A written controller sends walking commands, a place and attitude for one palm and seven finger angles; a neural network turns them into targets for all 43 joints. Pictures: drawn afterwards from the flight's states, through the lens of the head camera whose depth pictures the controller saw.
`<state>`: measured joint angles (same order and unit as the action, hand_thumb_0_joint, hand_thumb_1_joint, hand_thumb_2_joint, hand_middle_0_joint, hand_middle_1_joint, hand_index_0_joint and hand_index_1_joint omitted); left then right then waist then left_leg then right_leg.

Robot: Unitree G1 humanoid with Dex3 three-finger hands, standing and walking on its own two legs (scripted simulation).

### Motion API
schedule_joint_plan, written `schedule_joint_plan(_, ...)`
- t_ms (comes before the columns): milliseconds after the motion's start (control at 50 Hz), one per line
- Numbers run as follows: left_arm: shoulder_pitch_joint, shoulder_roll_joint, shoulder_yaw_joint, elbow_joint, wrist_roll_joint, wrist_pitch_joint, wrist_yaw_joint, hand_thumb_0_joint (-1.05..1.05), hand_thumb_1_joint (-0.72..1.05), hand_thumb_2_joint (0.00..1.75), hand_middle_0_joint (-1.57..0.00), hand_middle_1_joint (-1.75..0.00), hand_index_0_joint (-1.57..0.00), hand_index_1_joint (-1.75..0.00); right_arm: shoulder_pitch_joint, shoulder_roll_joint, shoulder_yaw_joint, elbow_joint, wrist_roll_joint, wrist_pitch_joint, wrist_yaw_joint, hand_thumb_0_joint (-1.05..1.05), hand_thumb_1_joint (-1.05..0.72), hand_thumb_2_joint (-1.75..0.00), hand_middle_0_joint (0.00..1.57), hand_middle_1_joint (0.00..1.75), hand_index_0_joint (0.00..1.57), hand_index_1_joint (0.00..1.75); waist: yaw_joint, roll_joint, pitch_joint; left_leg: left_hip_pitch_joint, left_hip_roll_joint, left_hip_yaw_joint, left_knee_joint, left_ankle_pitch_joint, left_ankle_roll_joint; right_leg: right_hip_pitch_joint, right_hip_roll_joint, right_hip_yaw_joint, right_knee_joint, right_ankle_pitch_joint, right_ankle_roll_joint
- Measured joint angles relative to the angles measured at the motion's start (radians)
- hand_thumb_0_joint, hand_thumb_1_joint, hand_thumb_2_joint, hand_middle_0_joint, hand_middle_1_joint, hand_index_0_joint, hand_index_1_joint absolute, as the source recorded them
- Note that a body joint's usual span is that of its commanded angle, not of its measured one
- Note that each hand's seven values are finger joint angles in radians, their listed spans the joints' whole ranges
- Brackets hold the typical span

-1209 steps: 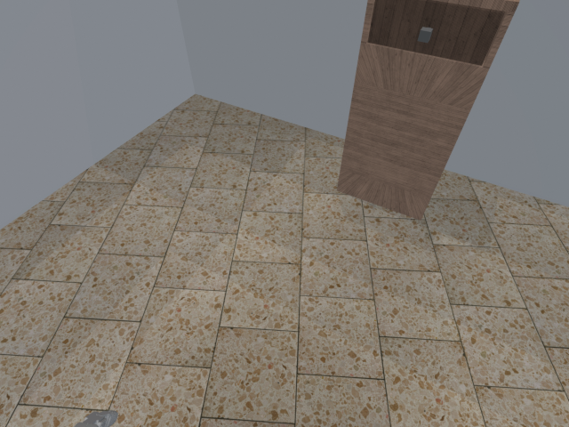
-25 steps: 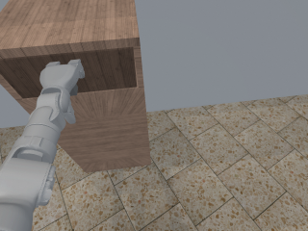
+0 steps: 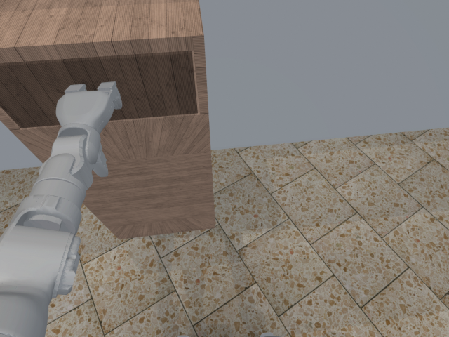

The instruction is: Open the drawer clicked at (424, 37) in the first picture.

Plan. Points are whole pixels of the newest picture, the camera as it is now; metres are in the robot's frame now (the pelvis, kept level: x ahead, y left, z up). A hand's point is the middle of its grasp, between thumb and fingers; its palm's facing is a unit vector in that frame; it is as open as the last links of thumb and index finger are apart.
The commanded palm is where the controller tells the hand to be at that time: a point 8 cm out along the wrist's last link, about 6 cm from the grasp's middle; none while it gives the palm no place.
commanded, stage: lower the fingers behind the handle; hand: left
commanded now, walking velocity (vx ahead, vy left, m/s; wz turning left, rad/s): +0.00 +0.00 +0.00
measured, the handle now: (95, 106) +0.53 +0.24 +0.08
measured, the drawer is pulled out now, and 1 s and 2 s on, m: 0.00 0.00 0.07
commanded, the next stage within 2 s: close the thumb around the handle in 0.38 s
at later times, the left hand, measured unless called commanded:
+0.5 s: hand (94, 131) +0.48 +0.23 +0.07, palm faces -0.03 -0.01 -1.00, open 13.8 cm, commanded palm +0.46 +0.24 +0.12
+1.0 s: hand (96, 129) +0.49 +0.23 +0.07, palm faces -0.03 -0.01 -1.00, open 7.1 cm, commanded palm +0.46 +0.23 +0.12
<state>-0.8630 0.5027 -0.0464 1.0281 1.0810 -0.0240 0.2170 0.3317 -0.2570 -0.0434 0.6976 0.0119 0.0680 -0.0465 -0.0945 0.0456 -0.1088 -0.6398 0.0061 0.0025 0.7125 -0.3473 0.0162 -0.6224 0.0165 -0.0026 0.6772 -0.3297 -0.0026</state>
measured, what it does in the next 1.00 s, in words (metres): stands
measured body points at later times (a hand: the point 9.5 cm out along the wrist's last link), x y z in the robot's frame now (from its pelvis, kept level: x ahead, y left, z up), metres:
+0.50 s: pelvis +0.00 +0.00 +0.00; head +0.08 -0.01 +0.44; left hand +0.48 +0.23 +0.12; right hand +0.03 -0.27 -0.13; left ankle -0.01 +0.11 -0.71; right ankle -0.01 -0.12 -0.71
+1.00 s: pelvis +0.00 +0.01 +0.00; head +0.08 +0.00 +0.44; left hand +0.48 +0.23 +0.12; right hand +0.02 -0.27 -0.13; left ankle -0.01 +0.11 -0.71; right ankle -0.01 -0.12 -0.71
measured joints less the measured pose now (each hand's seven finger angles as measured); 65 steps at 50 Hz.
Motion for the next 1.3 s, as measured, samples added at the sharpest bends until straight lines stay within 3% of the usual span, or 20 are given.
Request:
schedule_joint_plan(380, 0.044, 0.002, 0.030, -0.025, -0.007, 0.000, 0.003, 0.00, -0.49, 0.30, -0.32, -1.20, -0.32, -1.21, 0.033, 0.002, -0.006, 0.014, -0.001, 0.014, 0.007, 0.01, -0.90, -0.90, 0.20, 0.30, 0.20, 0.30, -0.002, 0.012, -0.018, 0.007, 0.007, 0.015, -0.001, -0.010, 0.004, 0.005, 0.007, 0.015, -0.010, 0.001, 0.004)
schedule_joint_plan(580, 0.057, 0.005, 0.024, -0.031, -0.010, 0.002, 0.011, 0.00, -0.46, 0.32, -0.32, -1.20, -0.32, -1.21, 0.009, -0.001, -0.007, 0.003, 0.000, 0.008, 0.009, 0.01, -0.90, -0.90, 0.20, 0.30, 0.20, 0.30, 0.010, 0.010, -0.016, 0.012, 0.004, 0.011, -0.002, -0.006, 0.006, 0.012, 0.004, 0.012, -0.011, 0.004, 0.006)
schedule_joint_plan(740, 0.023, 0.009, -0.002, -0.015, -0.006, 0.001, 0.002, 0.00, -0.19, 0.43, -0.34, -1.23, -0.33, -1.24, -0.001, -0.004, -0.005, 0.000, 0.002, 0.002, 0.004, 0.01, -0.90, -0.90, 0.20, 0.30, 0.20, 0.30, 0.008, 0.001, -0.010, 0.002, 0.000, 0.003, 0.005, -0.003, 0.006, 0.007, 0.000, 0.003, -0.008, 0.004, 0.006)
schedule_joint_plan(1040, 0.038, -0.006, 0.006, -0.029, -0.005, 0.002, 0.005, 0.00, 0.57, 0.76, -0.40, -1.31, -0.39, -1.32, 0.033, 0.001, -0.010, 0.011, -0.005, 0.010, 0.013, 0.01, -0.90, -0.90, 0.20, 0.30, 0.20, 0.30, 0.005, 0.014, -0.020, -0.010, 0.002, 0.012, 0.017, -0.014, 0.009, -0.007, 0.003, 0.013, 0.002, -0.001, 0.010)
schedule_joint_plan(1300, 0.028, -0.009, -0.008, -0.014, -0.007, 0.018, 0.013, -0.02, 0.60, 0.78, -0.36, -1.34, -0.42, -1.35, 0.026, 0.007, -0.008, 0.021, -0.005, 0.001, 0.012, 0.01, -0.90, -0.90, 0.20, 0.30, 0.20, 0.30, 0.007, 0.015, -0.008, -0.003, 0.001, 0.006, 0.007, -0.008, 0.005, 0.000, 0.001, 0.007, -0.002, -0.001, 0.006)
